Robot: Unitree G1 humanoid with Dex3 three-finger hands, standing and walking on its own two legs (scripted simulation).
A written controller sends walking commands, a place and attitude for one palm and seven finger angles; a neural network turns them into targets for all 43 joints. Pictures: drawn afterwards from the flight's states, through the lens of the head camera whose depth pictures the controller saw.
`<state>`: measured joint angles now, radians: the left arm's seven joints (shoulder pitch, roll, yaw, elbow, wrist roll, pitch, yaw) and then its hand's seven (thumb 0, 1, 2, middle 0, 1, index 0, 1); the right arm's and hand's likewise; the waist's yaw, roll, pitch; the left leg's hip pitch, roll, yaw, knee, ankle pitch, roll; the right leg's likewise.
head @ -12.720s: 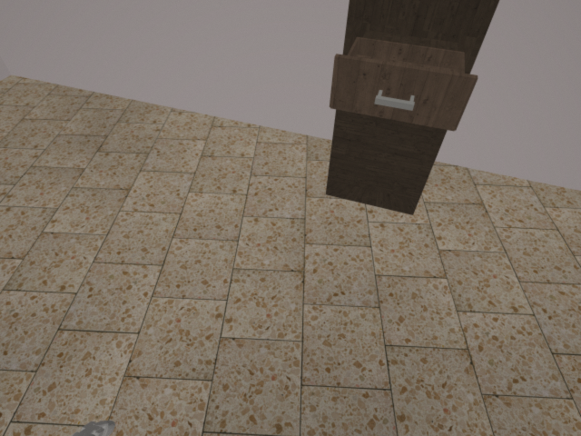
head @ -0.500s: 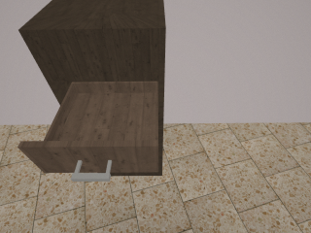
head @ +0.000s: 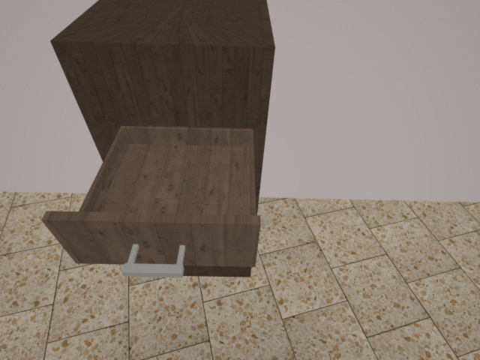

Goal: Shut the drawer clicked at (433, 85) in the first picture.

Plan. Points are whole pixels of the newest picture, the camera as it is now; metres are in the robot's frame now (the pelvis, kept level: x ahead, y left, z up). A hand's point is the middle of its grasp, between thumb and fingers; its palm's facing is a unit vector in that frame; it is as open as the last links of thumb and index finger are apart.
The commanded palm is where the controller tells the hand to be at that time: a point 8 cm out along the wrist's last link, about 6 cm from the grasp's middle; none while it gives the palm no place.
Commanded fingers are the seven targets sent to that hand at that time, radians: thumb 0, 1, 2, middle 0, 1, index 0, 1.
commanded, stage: look again from close up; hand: left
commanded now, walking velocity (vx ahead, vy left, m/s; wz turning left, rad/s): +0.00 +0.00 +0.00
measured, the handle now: (156, 260) +0.30 +0.18 -0.03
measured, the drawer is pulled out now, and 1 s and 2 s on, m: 0.28 0.28 0.28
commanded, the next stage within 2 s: raise the hand and make a fist in 0.22 s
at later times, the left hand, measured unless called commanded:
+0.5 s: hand (117, 338) +0.17 +0.21 -0.03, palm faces +0.20 -0.97 -0.12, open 7.1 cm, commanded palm +0.09 +0.25 -0.05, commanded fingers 0.00 0.90 0.90 -0.40 -0.52 -0.40 -0.52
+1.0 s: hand (144, 349) +0.15 +0.16 -0.01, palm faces -0.01 -1.00 -0.03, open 4.6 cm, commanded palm +0.10 +0.22 -0.01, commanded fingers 0.00 0.90 0.90 -0.90 -1.06 -0.90 -1.06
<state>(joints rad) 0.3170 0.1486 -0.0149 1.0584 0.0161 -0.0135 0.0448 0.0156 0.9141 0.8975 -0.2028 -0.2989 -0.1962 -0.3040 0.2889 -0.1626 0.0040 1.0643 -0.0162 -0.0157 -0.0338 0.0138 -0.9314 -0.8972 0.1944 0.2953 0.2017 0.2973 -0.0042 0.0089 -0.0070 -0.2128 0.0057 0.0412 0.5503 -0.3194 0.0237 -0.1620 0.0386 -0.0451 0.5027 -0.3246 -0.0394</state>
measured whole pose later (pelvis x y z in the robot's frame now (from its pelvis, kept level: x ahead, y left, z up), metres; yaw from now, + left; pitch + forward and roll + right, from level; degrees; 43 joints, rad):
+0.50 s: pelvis -0.01 +0.03 -0.01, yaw +2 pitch +3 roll +1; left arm 0.48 0.17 0.02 0.10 -0.13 -0.11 0.07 0.02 0.92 0.90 -0.25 -0.35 -0.24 -0.36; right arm 0.33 -0.21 -0.01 0.81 0.00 -0.26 -0.03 0.02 -0.92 -0.90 0.20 0.30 0.21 0.30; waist -0.04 -0.01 -0.06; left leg -0.34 -0.10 0.06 0.60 -0.31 0.08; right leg -0.37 -0.03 -0.05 0.67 -0.35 -0.02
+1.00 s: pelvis -0.04 +0.00 -0.07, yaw +3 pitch +12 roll -1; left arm 0.53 0.20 0.03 -0.15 -0.22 -0.34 -0.20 0.02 0.90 0.90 -0.71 -0.85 -0.71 -0.86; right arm 0.22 -0.18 0.06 0.49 0.03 -0.17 -0.03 0.01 -0.90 -0.90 0.20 0.30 0.21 0.30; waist 0.01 0.03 -0.15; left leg -0.81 0.00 -0.01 1.09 -0.49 0.02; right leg -0.78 0.04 -0.14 1.05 -0.49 -0.09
